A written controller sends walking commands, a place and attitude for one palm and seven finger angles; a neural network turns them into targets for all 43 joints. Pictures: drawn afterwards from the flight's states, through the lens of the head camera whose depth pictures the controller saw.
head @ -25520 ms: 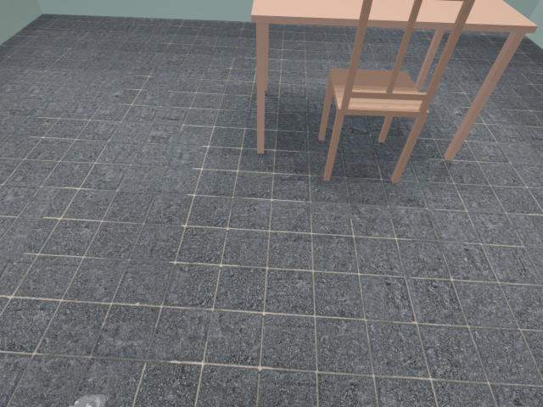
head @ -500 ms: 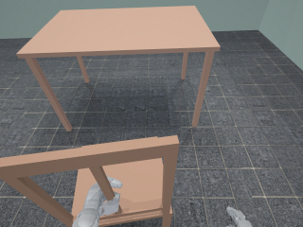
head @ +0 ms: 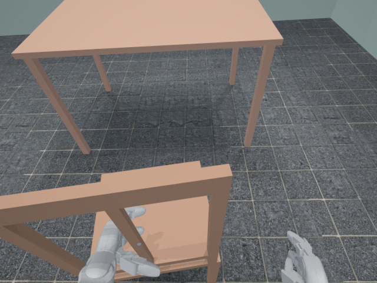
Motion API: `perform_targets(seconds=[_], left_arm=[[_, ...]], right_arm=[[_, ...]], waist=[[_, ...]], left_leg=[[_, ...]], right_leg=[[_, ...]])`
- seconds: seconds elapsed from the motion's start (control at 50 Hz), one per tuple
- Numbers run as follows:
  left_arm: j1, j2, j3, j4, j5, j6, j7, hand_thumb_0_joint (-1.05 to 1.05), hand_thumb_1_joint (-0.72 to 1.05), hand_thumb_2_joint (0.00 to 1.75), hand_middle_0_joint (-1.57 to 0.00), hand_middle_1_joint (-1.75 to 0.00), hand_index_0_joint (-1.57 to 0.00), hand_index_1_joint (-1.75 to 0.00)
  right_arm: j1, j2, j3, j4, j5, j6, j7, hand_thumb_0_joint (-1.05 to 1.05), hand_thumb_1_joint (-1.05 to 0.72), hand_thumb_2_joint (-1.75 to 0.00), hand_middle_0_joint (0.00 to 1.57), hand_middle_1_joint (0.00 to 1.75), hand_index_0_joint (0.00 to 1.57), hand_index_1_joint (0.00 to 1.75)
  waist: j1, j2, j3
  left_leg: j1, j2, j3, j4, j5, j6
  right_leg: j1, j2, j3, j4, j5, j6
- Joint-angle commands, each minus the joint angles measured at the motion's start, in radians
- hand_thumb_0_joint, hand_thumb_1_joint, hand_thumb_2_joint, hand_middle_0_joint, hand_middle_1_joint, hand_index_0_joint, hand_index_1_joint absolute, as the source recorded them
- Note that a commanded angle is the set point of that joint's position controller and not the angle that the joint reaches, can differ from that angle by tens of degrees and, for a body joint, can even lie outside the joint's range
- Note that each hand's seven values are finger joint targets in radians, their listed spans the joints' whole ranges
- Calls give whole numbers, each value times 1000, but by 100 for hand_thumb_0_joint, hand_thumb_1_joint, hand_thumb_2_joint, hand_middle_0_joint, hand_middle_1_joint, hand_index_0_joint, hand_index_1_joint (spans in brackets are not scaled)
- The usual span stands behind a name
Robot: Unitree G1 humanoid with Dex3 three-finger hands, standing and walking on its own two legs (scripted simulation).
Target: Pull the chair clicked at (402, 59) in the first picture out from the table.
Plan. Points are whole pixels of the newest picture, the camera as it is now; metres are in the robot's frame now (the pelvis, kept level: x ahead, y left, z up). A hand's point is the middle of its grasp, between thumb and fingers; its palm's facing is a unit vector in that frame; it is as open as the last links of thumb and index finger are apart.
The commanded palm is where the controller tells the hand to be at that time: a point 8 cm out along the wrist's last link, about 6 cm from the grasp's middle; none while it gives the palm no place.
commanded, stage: open the thumb and straighten the fingers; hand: left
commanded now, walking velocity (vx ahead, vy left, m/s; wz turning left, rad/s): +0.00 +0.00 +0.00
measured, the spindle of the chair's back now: (135, 240) +0.23 +0.13 -0.04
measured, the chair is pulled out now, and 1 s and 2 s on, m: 0.63 0.63 0.62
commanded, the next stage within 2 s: draw the fingers out of the gap in 0.20 s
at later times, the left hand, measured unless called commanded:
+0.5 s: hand (130, 262) +0.18 +0.13 -0.04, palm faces +0.00 -0.98 -0.18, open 17.5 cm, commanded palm +0.15 +0.18 -0.02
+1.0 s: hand out of the picture +0.12 +0.13 -0.04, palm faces +0.02 -0.99 -0.16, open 17.5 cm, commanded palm +0.07 +0.18 -0.02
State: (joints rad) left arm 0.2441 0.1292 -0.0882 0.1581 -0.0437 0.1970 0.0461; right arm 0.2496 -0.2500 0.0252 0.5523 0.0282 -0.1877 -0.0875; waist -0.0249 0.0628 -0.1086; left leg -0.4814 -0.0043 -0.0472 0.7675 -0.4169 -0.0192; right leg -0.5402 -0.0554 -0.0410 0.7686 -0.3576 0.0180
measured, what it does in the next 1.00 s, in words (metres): stands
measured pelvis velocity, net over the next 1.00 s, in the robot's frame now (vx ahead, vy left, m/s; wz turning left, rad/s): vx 0.01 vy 0.01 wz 0.02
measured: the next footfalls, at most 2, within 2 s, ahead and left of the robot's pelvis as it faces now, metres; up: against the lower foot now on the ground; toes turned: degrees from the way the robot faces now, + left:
none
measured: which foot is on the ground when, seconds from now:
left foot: down 0.00-1.00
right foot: down 0.00-1.00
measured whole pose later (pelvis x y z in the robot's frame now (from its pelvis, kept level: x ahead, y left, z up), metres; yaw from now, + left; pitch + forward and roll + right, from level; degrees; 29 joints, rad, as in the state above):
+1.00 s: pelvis +0.01 +0.01 -0.03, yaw +1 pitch +12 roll -1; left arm 0.83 0.16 -0.16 -0.36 0.03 0.23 0.04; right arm 0.26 -0.20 0.01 0.45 0.03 -0.15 -0.13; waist 0.00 0.05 -0.19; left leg -0.65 -0.01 -0.08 0.99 -0.54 -0.01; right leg -0.68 -0.06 -0.07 0.95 -0.47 0.02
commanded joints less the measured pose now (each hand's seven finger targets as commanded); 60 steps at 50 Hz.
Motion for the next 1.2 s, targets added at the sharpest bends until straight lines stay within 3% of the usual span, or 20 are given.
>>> perform_targets(seconds=[0.0,0.04,0.14,0.16,0.26,0.28,0.3,0.36,0.38,0.44,0.46,0.48,0.66,0.76,0.82,0.92,0.96,1.12,1.16,1.18], left_arm=[[-51,106,70,-254,12,-28,6,0,-55,20,-5,-14,-5,-14],[-54,90,42,-290,17,-20,6,0,-55,20,0,0,0,0],[6,87,31,-340,15,1,7,0,-55,20,0,0,0,0],[9,86,22,-352,20,5,6,0,-55,20,0,0,0,0],[26,87,10,-398,31,18,22,0,-55,20,0,0,0,0],[107,143,91,-361,29,22,26,0,-55,20,0,0,0,0],[186,89,44,-376,28,26,20,0,-55,20,0,0,0,0],[231,89,19,-478,40,24,21,0,-55,20,0,0,0,0],[252,90,13,-495,41,23,23,0,-55,20,0,0,0,0],[336,56,-26,-544,41,17,22,0,-55,20,0,0,0,0],[325,71,-25,-557,48,12,23,0,-55,20,0,0,0,0],[362,72,-25,-579,51,7,25,0,-55,20,0,0,0,0],[433,80,-49,-649,70,-19,21,0,-55,20,0,0,0,0],[546,78,-39,-639,67,-8,7,0,-55,20,0,0,0,0],[602,73,-54,-677,77,-7,4,0,-55,20,0,0,0,0],[679,89,-30,-710,81,-16,8,0,-55,20,0,0,0,0],[714,89,-38,-739,86,-27,5,0,-55,20,0,0,0,0],[830,71,-70,-775,93,-66,-12,0,-55,20,0,0,0,0],[853,103,-31,-777,99,-69,-9,0,-55,20,0,0,0,0],[769,11,-34,-864,-25,-173,-20,0,-55,20,0,0,0,0]], right_arm=[[-54,-103,-44,-175,-3,-53,-12,0,-90,-90,20,30,20,30],[-47,-103,-42,-180,-3,-56,-12,0,-90,-90,20,30,20,30],[-39,-106,-43,-186,-7,-61,-17,0,-90,-90,20,30,20,30],[-42,-109,-43,-186,-8,-61,-18,0,-90,-90,20,30,20,30],[-33,-106,-41,-189,-11,-60,-22,0,-90,-90,20,30,20,30],[-37,-101,-51,-185,-10,-52,-24,0,-90,-90,20,30,20,30],[-46,-90,-46,-201,-9,-48,-21,0,-90,-90,20,30,20,30],[-56,-84,-49,-222,-6,-43,-19,0,-90,-90,20,30,20,30],[-59,-83,-49,-225,-6,-42,-20,0,-90,-90,20,30,20,30],[-58,-76,-52,-236,-4,-43,-23,0,-90,-90,20,30,20,30],[-56,-81,-54,-234,-5,-43,-26,0,-90,-90,20,30,20,30],[-58,-79,-56,-240,-5,-45,-29,0,-90,-90,20,30,20,30],[-51,-72,-52,-254,-5,-47,-48,0,-90,-90,20,30,20,30],[-67,-60,-57,-259,-2,-43,-51,0,-90,-90,20,30,20,30],[-78,-55,-57,-276,0,-36,-47,0,-90,-90,20,30,20,30],[-80,-45,-64,-287,3,-23,-51,0,-90,-90,20,30,20,30],[-82,-45,-68,-292,3,-22,-52,0,-90,-90,20,30,20,30],[-85,-40,-79,-309,7,-30,-56,0,-90,-90,20,30,20,30],[-89,-37,-85,-307,7,-25,-60,0,-90,-90,20,30,20,30],[-73,-31,-80,-304,11,-49,-60,0,-90,-90,20,30,20,30]], waist=[[-6,-85,-159],[-16,-75,-155],[-18,-100,-170],[-18,-68,-164],[-21,-71,-171],[5,-94,-175],[14,-97,-173],[11,-34,-186],[8,-50,-174],[-1,-88,-161],[-10,-89,-148],[1,-73,-159],[-7,-48,-145],[7,-101,-138],[14,-63,-137],[18,-86,-123],[22,-42,-129],[16,-83,-113],[25,-78,-113],[11,-128,-85]], left_leg=[[2,3,30,-81,263,35],[5,5,26,-67,276,35],[-6,4,16,-38,304,35],[-7,3,15,-35,312,36],[-15,1,9,-16,321,36],[-29,2,12,-15,315,30],[-38,0,15,-21,316,29],[-38,-1,16,-8,335,29],[-38,2,12,-5,332,28],[-59,0,12,12,305,32],[-69,0,5,16,302,34],[-63,-1,7,21,300,34],[-94,-9,-5,50,252,37],[-130,-9,-8,56,229,39],[-133,-9,-3,59,210,37],[-164,-11,0,76,183,40],[-167,-12,-2,78,196,38],[-200,-14,-2,107,151,45],[-221,-16,-1,114,144,44],[-237,-25,-3,136,140,38]], right_leg=[[137,10,-35,-77,231,-19],[121,9,-39,-68,240,-20],[115,8,-50,-44,272,-20],[105,7,-49,-44,274,-24],[91,5,-55,-26,277,-25],[104,5,-54,-18,279,-27],[109,4,-58,-14,278,-28],[106,0,-56,-4,283,-34],[94,0,-59,0,279,-32],[73,4,-61,3,262,-26],[60,6,-65,6,253,-30],[54,6,-62,13,244,-29],[-1,10,-65,34,169,-33],[5,14,-68,37,157,-33],[-8,12,-65,45,129,-33],[-18,16,-61,48,112,-34],[-27,18,-65,60,110,-40],[-72,23,-64,71,66,-35],[-70,25,-59,76,57,-41],[-107,34,-86,84,68,-35]])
